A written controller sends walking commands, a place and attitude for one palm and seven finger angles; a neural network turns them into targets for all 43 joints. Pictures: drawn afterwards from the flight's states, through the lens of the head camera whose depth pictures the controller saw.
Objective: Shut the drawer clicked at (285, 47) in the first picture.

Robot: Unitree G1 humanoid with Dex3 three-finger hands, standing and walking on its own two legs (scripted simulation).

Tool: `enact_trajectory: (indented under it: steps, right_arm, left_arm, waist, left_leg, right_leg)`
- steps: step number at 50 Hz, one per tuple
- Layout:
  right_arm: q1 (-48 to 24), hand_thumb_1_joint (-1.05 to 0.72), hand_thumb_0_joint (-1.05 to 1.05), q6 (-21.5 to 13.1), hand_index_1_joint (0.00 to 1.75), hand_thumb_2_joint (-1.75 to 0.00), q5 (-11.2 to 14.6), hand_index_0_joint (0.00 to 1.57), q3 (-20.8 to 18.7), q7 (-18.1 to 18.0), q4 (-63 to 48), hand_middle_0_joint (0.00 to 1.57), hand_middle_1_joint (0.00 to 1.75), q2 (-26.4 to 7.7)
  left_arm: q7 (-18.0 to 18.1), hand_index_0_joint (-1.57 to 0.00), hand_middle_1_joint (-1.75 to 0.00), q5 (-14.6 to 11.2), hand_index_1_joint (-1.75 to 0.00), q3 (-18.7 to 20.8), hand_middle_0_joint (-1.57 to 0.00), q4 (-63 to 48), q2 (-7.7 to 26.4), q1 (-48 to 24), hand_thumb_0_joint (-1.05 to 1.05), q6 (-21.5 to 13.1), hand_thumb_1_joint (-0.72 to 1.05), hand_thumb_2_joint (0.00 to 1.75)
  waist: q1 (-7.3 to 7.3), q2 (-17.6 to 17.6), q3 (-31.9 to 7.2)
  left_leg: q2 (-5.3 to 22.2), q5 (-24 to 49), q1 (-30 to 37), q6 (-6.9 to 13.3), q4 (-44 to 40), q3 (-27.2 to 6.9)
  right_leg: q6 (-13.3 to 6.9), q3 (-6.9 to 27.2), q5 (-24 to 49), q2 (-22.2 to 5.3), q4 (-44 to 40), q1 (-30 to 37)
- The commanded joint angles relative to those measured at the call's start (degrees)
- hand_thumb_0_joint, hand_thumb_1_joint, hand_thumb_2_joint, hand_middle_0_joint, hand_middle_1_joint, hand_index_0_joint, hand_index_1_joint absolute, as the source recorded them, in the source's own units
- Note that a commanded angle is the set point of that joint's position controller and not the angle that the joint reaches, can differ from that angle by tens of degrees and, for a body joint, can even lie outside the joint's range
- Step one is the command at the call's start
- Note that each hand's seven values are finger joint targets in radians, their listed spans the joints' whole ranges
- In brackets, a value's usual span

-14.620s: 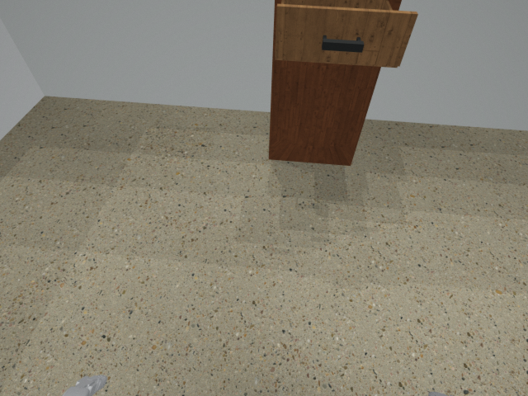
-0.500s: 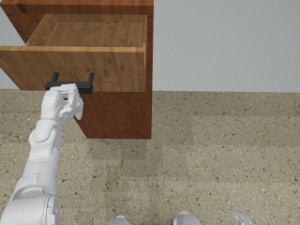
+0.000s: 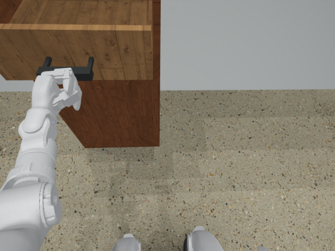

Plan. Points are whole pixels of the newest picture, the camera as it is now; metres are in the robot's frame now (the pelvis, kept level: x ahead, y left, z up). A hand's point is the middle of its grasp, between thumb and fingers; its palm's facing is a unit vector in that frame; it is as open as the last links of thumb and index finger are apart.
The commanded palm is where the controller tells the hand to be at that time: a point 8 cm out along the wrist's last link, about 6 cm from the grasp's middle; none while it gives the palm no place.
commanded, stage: push the drawer shut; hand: left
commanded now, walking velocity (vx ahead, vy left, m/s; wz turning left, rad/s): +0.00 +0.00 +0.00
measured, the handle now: (68, 67) +0.54 +0.24 +0.09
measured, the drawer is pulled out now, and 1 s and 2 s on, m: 0.12 0.01 0.00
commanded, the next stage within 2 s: pull the fist back off the drawer in 1.32 s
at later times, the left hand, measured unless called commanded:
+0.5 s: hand (80, 75) +0.51 +0.21 +0.09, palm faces +0.00 -1.00 -0.02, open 3.1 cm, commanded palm +0.50 +0.25 +0.09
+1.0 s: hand (84, 59) +0.56 +0.20 +0.09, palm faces +0.01 -1.00 -0.03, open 3.4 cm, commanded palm +0.56 +0.24 +0.09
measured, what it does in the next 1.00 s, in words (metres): stands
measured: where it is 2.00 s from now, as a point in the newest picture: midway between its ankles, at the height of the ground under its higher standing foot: outside the picture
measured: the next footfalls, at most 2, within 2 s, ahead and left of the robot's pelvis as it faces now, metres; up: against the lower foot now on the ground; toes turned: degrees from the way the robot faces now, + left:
none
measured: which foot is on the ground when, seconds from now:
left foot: down 0.00-1.00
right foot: down 0.00-1.00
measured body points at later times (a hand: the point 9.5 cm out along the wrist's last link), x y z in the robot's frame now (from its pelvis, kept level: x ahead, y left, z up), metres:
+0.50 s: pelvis +0.00 +0.01 -0.01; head +0.12 +0.02 +0.43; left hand +0.51 +0.26 +0.09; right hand +0.00 -0.26 -0.12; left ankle +0.00 +0.14 -0.69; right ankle +0.04 -0.14 -0.69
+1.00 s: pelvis +0.00 +0.01 -0.01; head +0.16 +0.03 +0.41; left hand +0.56 +0.26 +0.09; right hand -0.04 -0.25 -0.12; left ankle +0.00 +0.14 -0.69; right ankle +0.04 -0.14 -0.69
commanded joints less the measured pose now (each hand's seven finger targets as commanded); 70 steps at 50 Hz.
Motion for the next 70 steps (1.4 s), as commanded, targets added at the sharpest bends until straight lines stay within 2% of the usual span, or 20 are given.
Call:
enact_trajectory:
  steps: [1, 3, 8, 10, 14, 17, 19, 28, 30, 31, 33, 36, 43, 45, 48, 53, 55, 59, 65, 70]
  right_arm:
    - [6.9, -0.9, 0.0, -1.0, 0.3, -0.9, 0.1, 0.2, -3.4, -0.8, -4.2, 0.2, 0.3, -9.2]
    - [7.7, -0.9, 0.0, -0.9, 0.3, -0.9, -0.1, 0.2, -3.6, -0.7, -4.2, 0.2, 0.3, -9.4]
    - [9.1, -0.9, 0.0, -0.4, 0.3, -0.9, -0.5, 0.2, -3.6, -0.3, -4.0, 0.2, 0.3, -9.5]
    - [10.1, -0.9, 0.0, 0.0, 0.3, -0.9, -0.7, 0.2, -3.6, -0.2, -3.8, 0.2, 0.3, -9.8]
    - [11.0, -0.9, 0.0, 0.5, 0.3, -0.9, -1.1, 0.2, -3.6, 0.0, -3.7, 0.2, 0.3, -9.9]
    - [11.4, -0.9, 0.0, 1.1, 0.3, -0.9, -1.1, 0.2, -3.6, 0.1, -3.5, 0.2, 0.3, -10.1]
    - [11.9, -0.9, 0.0, 1.2, 0.3, -0.9, -1.3, 0.2, -3.5, 0.1, -3.4, 0.2, 0.3, -10.1]
    - [13.3, -0.9, 0.0, 2.0, 0.3, -0.9, -1.9, 0.2, -3.1, 0.2, -2.8, 0.2, 0.3, -10.6]
    - [13.7, -0.9, 0.0, 2.2, 0.3, -0.9, -2.1, 0.2, -3.2, 0.3, -3.0, 0.2, 0.3, -10.7]
    - [13.8, -0.9, 0.0, 2.2, 0.3, -0.9, -2.1, 0.2, -3.0, 0.3, -2.8, 0.2, 0.3, -10.5]
    - [14.3, -0.9, 0.0, 2.4, 0.3, -0.9, -2.2, 0.2, -2.9, 0.2, -2.6, 0.2, 0.3, -11.0]
    - [14.8, -0.9, 0.0, 2.6, 0.3, -0.9, -2.5, 0.2, -2.8, 0.2, -2.5, 0.2, 0.3, -10.9]
    - [16.6, -0.9, 0.0, 3.1, 0.3, -0.9, -3.2, 0.2, -2.6, 0.6, -1.9, 0.2, 0.3, -11.2]
    - [16.9, -0.9, 0.0, 3.3, 0.3, -0.9, -3.3, 0.2, -2.5, 0.8, -1.9, 0.2, 0.3, -11.2]
    - [17.5, -0.9, 0.0, 3.7, 0.3, -0.9, -3.3, 0.2, -2.2, 0.7, -1.7, 0.2, 0.3, -11.5]
    - [18.7, -0.9, 0.0, 4.1, 0.3, -0.9, -3.6, 0.2, -1.9, 0.9, -1.8, 0.2, 0.3, -11.6]
    - [19.3, -0.9, 0.0, 4.5, 0.3, -0.9, -3.7, 0.2, -1.8, 0.9, -2.1, 0.2, 0.3, -11.9]
    - [19.8, -0.9, 0.0, 4.9, 0.3, -0.9, -3.7, 0.2, -1.7, 0.9, -1.6, 0.2, 0.3, -11.9]
    - [20.7, -0.9, 0.0, 4.1, 0.3, -0.9, -3.8, 0.2, -1.4, 0.6, -0.7, 0.2, 0.3, -12.3]
    - [20.6, -0.9, 0.0, 3.1, 0.3, -0.9, -3.8, 0.2, -1.0, 0.5, 0.1, 0.2, 0.3, -12.4]
  left_arm:
    - [0.5, -1.4, -1.6, -0.9, -1.6, 3.2, -1.4, -10.5, 16.3, -31.3, 0.0, -2.5, 0.9, 0.9]
    - [0.6, -1.4, -1.6, -0.8, -1.6, 3.6, -1.4, -9.7, 16.6, -31.6, 0.0, -2.3, 0.9, 0.9]
    - [0.8, -1.4, -1.6, 0.2, -1.6, 3.5, -1.4, -9.8, 17.4, -34.9, 0.0, -2.5, 0.9, 0.9]
    - [1.2, -1.4, -1.6, 0.4, -1.6, 3.6, -1.4, -8.8, 17.7, -36.4, 0.0, -2.2, 0.9, 0.9]
    - [1.9, -1.4, -1.6, 1.1, -1.6, 3.7, -1.4, -8.1, 17.8, -37.4, 0.0, -2.3, 0.9, 0.9]
    - [2.4, -1.4, -1.6, 2.0, -1.6, 4.3, -1.4, -6.0, 19.2, -38.2, 0.0, -2.0, 0.9, 0.9]
    - [2.7, -1.4, -1.6, 2.5, -1.6, 4.0, -1.4, -6.6, 19.4, -40.5, 0.0, -2.2, 0.9, 0.9]
    - [3.3, -1.4, -1.6, 3.7, -1.6, 5.0, -1.4, -3.8, 22.8, -44.6, 0.0, -2.3, 0.9, 0.9]
    - [3.5, -1.4, -1.6, 4.1, -1.6, 5.4, -1.4, -4.5, 23.5, -45.6, 0.0, -2.6, 0.9, 0.9]
    - [3.5, -1.4, -1.6, 4.2, -1.6, 4.4, -1.4, -3.2, 22.1, -45.8, 0.0, -2.2, 0.9, 0.9]
    - [3.8, -1.4, -1.6, 4.3, -1.6, 5.5, -1.4, -1.0, 24.1, -46.5, 0.0, -1.8, 0.9, 0.9]
    - [3.8, -1.4, -1.6, 5.1, -1.6, 4.5, -1.4, -1.9, 24.3, -49.7, 0.0, -1.9, 0.9, 0.9]
    - [4.4, -1.4, -1.6, 5.9, -1.6, 4.9, -1.4, -0.7, 25.5, -53.5, 0.0, -1.4, 0.9, 0.9]
    - [4.4, -1.4, -1.6, 6.2, -1.6, 4.3, -1.4, -0.5, 25.1, -54.3, 0.0, -1.3, 0.9, 0.9]
    - [4.8, -1.4, -1.6, 7.0, -1.6, 5.6, -1.4, 2.5, 28.0, -55.3, 0.0, -0.4, 0.9, 0.9]
    - [4.4, -1.4, -1.6, 7.7, -1.6, 6.2, -1.4, 3.1, 30.3, -57.4, 0.0, -0.1, 0.9, 0.9]
    - [4.1, -1.4, -1.6, 7.9, -1.6, 8.0, -1.4, 2.4, 33.2, -57.7, 0.0, -0.3, 0.9, 0.9]
    - [4.0, -1.4, -1.6, 8.0, -1.6, 6.3, -1.4, 4.6, 31.6, -60.4, 0.0, 0.6, 0.9, 0.9]
    - [4.5, -1.4, -1.6, 7.8, -1.6, 3.1, -1.4, 2.9, 29.1, -65.1, 0.0, 1.3, 0.9, 0.9]
    - [4.9, -1.4, -1.6, 7.2, -1.6, 1.1, -1.4, 3.9, 26.3, -66.1, 0.0, 2.1, 0.9, 0.9]
  waist:
    - [-3.26, 4.5, -23.1]
    - [-3.47, 3.4, -24.5]
    - [-4.0, 6.9, -26.9]
    - [-4.86, 4.7, -26.5]
    - [-4.87, 6.7, -26.8]
    - [-5.49, 4.6, -25.5]
    - [-6.09, 6.9, -25.9]
    - [-7.43, 7.7, -26.4]
    - [-7.45, 10.1, -28.8]
    - [-7.96, 9.4, -27.9]
    - [-8.59, 6.2, -26.1]
    - [-9.04, 10.4, -28.4]
    - [-10.38, 10.6, -30.1]
    - [-10.67, 12.6, -31.2]
    - [-11.56, 10.3, -28.5]
    - [-12.24, 11.7, -30.3]
    - [-11.83, 12.5, -32.0]
    - [-13.55, 13.1, -28.6]
    - [-15.01, 17.0, -31.4]
    - [-15.79, 17.4, -29.8]
  left_leg:
    - [-2.9, 10.0, 6.3, 3.0, -6.4, 0.9]
    - [-2.8, 11.2, 6.4, 3.0, -5.9, 0.7]
    - [-2.7, 13.0, 7.4, 2.8, -5.0, 0.6]
    - [-2.5, 13.8, 7.3, 3.0, -4.9, 0.2]
    - [-2.4, 14.3, 8.4, 2.9, -4.8, -0.1]
    - [-2.3, 12.7, 6.4, 3.0, -4.8, 0.0]
    - [-2.4, 13.1, 7.1, 3.1, -4.4, 0.1]
    - [-2.1, 13.5, 6.4, 3.1, -3.9, -0.3]
    - [-2.0, 16.0, 8.8, 3.0, -3.4, -0.5]
    - [-2.0, 15.3, 8.1, 3.0, -3.3, -0.4]
    - [-1.9, 13.9, 5.4, 3.3, -3.3, -0.6]
    - [-1.9, 15.4, 7.4, 3.1, -2.8, -0.9]
    - [-1.6, 18.0, 8.5, 3.1, -1.9, -1.6]
    - [-1.6, 18.7, 9.3, 3.1, -1.4, -1.4]
    - [-1.5, 16.3, 5.5, 3.4, -1.4, -1.3]
    - [-1.5, 18.4, 4.8, 3.6, -0.2, -1.0]
    - [-1.3, 19.7, 5.1, 3.5, -0.1, -1.2]
    - [-1.1, 17.7, 5.0, 3.6, 0.0, -1.8]
    - [-0.7, 17.7, 8.6, 3.2, 0.1, -2.8]
    - [-0.5, 15.6, 8.2, 3.2, -0.1, -3.2]
  right_leg:
    - [-1.8, 1.2, 8.7, 3.2, -4.9, 12.8]
    - [-1.7, 1.1, 9.7, 3.3, -4.5, 12.6]
    - [-1.9, 0.9, 10.6, 3.5, -3.8, 11.5]
    - [-1.7, 0.5, 11.1, 3.7, -3.8, 10.8]
    - [-2.1, 0.2, 10.5, 4.0, -3.7, 9.5]
    - [-1.9, 0.3, 9.6, 4.0, -4.1, 9.6]
    - [-1.9, 0.4, 9.7, 4.0, -4.1, 8.6]
    - [-1.8, 0.4, 9.6, 4.0, -4.2, 7.7]
    - [-1.9, 0.3, 10.9, 4.1, -3.8, 6.9]
    - [-1.8, 0.2, 10.3, 4.1, -4.0, 6.3]
    - [-1.6, 0.3, 9.6, 4.2, -4.2, 6.8]
    - [-1.8, 0.2, 10.1, 4.1, -3.7, 5.5]
    - [-1.8, -0.2, 11.1, 4.3, -3.6, 4.4]
    - [-1.8, -0.1, 11.6, 4.4, -3.5, 3.7]
    - [-1.6, 0.0, 10.2, 4.5, -3.9, 3.9]
    - [-1.7, 0.3, 12.9, 4.6, -3.5, 4.9]
    - [-1.8, 0.3, 14.0, 4.7, -3.1, 5.7]
    - [-1.8, -0.3, 10.6, 4.9, -3.6, 1.3]
    - [-1.7, -1.0, 8.5, 4.8, -3.3, -2.9]
    - [-1.8, -1.4, 6.7, 4.8, -3.5, -4.8]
